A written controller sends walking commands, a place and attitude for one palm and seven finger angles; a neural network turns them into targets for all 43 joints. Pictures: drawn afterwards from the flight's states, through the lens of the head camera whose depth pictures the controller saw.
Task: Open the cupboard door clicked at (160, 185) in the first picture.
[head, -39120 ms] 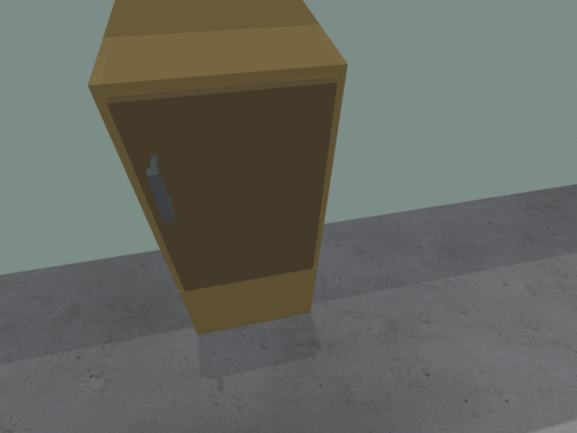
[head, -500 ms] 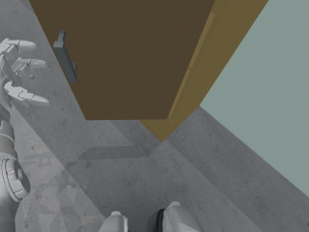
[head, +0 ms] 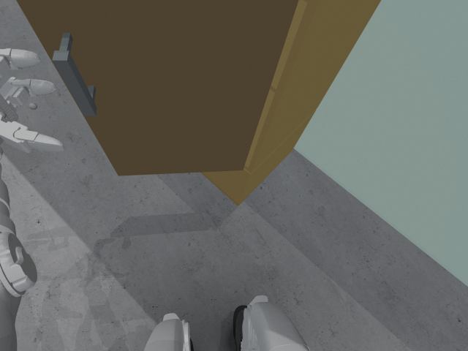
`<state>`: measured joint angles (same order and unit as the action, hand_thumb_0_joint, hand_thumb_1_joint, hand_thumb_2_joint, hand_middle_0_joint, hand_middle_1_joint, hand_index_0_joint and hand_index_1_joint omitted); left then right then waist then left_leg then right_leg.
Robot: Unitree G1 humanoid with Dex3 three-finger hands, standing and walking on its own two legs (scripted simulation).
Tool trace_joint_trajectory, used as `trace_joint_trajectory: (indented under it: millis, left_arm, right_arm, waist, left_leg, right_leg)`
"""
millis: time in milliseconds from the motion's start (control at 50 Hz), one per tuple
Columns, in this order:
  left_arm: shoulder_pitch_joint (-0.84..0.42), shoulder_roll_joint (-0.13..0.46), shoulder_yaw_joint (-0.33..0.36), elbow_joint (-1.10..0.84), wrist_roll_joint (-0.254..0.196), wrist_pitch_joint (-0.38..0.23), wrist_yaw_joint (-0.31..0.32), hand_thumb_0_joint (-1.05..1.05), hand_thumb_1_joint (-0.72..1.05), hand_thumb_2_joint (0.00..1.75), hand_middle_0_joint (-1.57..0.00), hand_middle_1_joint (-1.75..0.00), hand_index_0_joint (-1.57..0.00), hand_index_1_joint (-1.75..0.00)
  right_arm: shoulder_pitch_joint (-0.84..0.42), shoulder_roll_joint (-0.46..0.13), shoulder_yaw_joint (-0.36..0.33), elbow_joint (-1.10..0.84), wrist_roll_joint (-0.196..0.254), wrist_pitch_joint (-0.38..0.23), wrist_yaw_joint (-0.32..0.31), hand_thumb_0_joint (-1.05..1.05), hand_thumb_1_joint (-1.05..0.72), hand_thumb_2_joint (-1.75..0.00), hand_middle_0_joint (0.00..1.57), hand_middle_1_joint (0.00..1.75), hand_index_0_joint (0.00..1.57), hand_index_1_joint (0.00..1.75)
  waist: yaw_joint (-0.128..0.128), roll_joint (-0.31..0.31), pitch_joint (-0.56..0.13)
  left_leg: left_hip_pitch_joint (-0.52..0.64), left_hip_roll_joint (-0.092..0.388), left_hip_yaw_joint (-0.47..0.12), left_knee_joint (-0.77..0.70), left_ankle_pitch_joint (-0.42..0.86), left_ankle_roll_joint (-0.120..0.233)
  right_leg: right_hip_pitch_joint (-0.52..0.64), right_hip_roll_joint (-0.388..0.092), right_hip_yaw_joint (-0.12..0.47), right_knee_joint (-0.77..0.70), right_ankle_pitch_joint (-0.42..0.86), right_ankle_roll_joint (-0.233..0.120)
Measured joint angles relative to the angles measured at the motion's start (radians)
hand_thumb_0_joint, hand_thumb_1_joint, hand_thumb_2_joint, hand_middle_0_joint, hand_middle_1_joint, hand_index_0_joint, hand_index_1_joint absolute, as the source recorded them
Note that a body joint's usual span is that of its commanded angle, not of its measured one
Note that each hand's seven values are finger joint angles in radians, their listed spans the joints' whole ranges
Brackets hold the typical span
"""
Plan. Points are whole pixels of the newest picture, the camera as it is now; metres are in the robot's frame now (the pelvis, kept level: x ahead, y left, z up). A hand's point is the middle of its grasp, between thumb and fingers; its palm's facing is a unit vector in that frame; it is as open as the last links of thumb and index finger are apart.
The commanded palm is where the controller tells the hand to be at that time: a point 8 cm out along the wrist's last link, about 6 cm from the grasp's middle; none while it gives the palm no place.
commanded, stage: slide the fingers in behind the handle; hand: left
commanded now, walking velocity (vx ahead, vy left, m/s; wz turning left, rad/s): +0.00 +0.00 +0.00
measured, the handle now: (79, 77) +0.55 +0.22 +0.07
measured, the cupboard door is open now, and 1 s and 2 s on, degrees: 48 48 48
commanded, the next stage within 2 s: close the thumb around the handle in 1.42 s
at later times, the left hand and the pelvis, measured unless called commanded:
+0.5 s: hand (59, 102) +0.49 +0.24 +0.08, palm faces +0.01 -1.00 -0.02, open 14.0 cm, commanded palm +0.46 +0.28 +0.07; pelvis +0.01 +0.00 +0.00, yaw +0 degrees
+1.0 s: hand (76, 106) +0.48 +0.22 +0.08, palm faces +0.02 -1.00 -0.02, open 14.0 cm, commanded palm +0.46 +0.26 +0.07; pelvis +0.01 -0.01 +0.01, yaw +1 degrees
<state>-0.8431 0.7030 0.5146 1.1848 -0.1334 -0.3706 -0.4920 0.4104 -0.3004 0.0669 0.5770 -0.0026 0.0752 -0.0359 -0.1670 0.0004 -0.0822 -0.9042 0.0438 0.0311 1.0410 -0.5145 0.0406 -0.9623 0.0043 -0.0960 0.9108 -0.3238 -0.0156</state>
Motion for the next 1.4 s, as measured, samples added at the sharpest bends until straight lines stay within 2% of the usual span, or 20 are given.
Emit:
trace_joint_trajectory:
  millis: [160, 420, 560, 640, 740, 1060, 1220, 1400]
  left_arm:
    - [0.015, -0.042, -0.007, -0.035, 0.003, -0.007, 0.038, -0.02, -0.50, 0.30, -0.30, -1.20, -0.30, -1.20]
    - [0.041, -0.109, -0.056, -0.063, 0.003, -0.013, 0.097, -0.02, -0.50, 0.30, -0.30, -1.20, -0.30, -1.20]
    - [0.061, -0.170, -0.082, -0.095, -0.017, -0.027, 0.115, -0.02, -0.50, 0.30, -0.30, -1.20, -0.30, -1.20]
    - [0.067, -0.182, -0.085, -0.089, 0.003, -0.013, 0.141, -0.02, -0.50, 0.30, -0.30, -1.20, -0.30, -1.20]
    - [0.091, -0.200, -0.087, -0.125, 0.005, -0.041, 0.169, -0.02, -0.50, 0.30, -0.30, -1.20, -0.30, -1.20]
    - [0.042, -0.203, -0.114, -0.076, -0.003, -0.047, 0.177, -0.02, -0.50, 0.30, -0.29, -1.20, -0.30, -1.20]
    - [0.022, -0.192, -0.100, -0.057, 0.021, -0.048, 0.189, -0.02, -0.50, 0.30, -0.29, -1.20, -0.30, -1.20]
    - [-0.009, -0.196, -0.111, -0.034, 0.022, -0.045, 0.199, -0.02, -0.50, 0.30, -0.30, -1.20, -0.30, -1.20]
  right_arm:
    - [-0.002, 0.002, -0.008, -0.005, -0.002, 0.003, 0.007, 0.01, -0.91, -0.89, 0.20, 0.30, 0.20, 0.30]
    - [-0.013, 0.022, -0.008, -0.011, -0.002, 0.001, 0.015, 0.01, -0.91, -0.89, 0.20, 0.30, 0.20, 0.30]
    - [-0.020, 0.027, -0.016, 0.004, -0.002, 0.004, 0.024, 0.01, -0.91, -0.89, 0.20, 0.30, 0.20, 0.30]
    - [-0.024, 0.028, -0.017, -0.006, -0.002, 0.005, 0.024, 0.01, -0.91, -0.89, 0.20, 0.30, 0.20, 0.30]
    - [-0.023, 0.030, -0.022, -0.008, -0.004, -0.001, 0.026, 0.01, -0.91, -0.89, 0.20, 0.30, 0.20, 0.30]
    - [-0.022, 0.020, -0.023, 0.013, -0.004, -0.021, 0.021, 0.01, -0.91, -0.89, 0.20, 0.30, 0.20, 0.30]
    - [-0.021, 0.019, -0.019, 0.013, -0.006, -0.025, 0.019, 0.01, -0.91, -0.89, 0.20, 0.30, 0.20, 0.30]
    - [-0.015, 0.022, -0.014, 0.022, -0.009, -0.028, 0.021, 0.01, -0.91, -0.89, 0.20, 0.30, 0.20, 0.30]
  waist:
    - [-0.004, 0.001, -0.004]
    - [0.015, 0.010, -0.008]
    - [0.027, 0.015, -0.024]
    - [0.022, 0.013, -0.023]
    - [0.026, 0.013, -0.020]
    - [0.024, 0.010, -0.013]
    - [0.013, 0.008, -0.010]
    - [0.010, 0.015, -0.009]
  left_leg:
    - [0.009, 0.002, 0.003, -0.004, -0.003, 0.000]
    - [0.044, -0.006, 0.005, -0.025, -0.006, 0.001]
    - [0.061, -0.008, 0.007, -0.034, -0.009, 0.000]
    - [0.067, -0.009, 0.008, -0.037, -0.009, 0.000]
    - [0.073, -0.007, 0.011, -0.039, -0.007, -0.003]
    - [0.057, -0.012, 0.004, -0.031, 0.004, -0.007]
    - [0.039, -0.012, 0.006, -0.019, 0.003, -0.005]
    - [0.028, -0.015, 0.006, -0.015, 0.000, -0.004]
  right_leg:
    - [0.007, 0.002, 0.003, -0.003, -0.003, 0.001]
    - [0.037, -0.003, 0.007, -0.012, -0.012, 0.005]
    - [0.050, -0.004, 0.010, -0.015, -0.018, 0.006]
    - [0.055, -0.005, 0.011, -0.012, -0.021, 0.004]
    - [0.057, -0.003, 0.014, -0.011, -0.020, 0.002]
    - [0.043, -0.008, 0.008, -0.001, -0.013, -0.004]
    - [0.024, -0.009, 0.011, 0.011, -0.014, -0.004]
    - [0.014, -0.011, 0.011, 0.017, -0.017, -0.001]
